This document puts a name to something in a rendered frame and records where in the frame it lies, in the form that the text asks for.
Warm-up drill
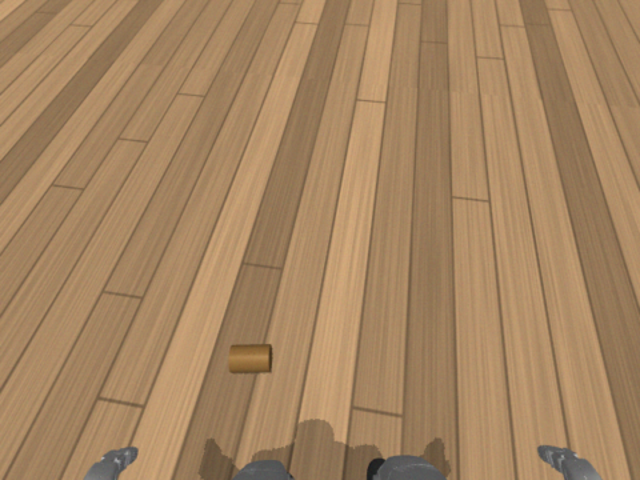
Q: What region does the can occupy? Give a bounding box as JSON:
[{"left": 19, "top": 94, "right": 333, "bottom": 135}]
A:
[{"left": 228, "top": 344, "right": 272, "bottom": 373}]

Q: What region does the right robot hand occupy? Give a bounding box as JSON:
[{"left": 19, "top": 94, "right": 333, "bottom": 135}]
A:
[{"left": 537, "top": 445, "right": 602, "bottom": 480}]

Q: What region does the right robot foot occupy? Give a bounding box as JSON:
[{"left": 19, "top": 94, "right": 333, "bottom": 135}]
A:
[{"left": 367, "top": 458, "right": 386, "bottom": 480}]

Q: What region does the left robot hand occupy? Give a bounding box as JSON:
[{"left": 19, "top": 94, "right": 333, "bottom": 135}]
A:
[{"left": 83, "top": 447, "right": 138, "bottom": 480}]

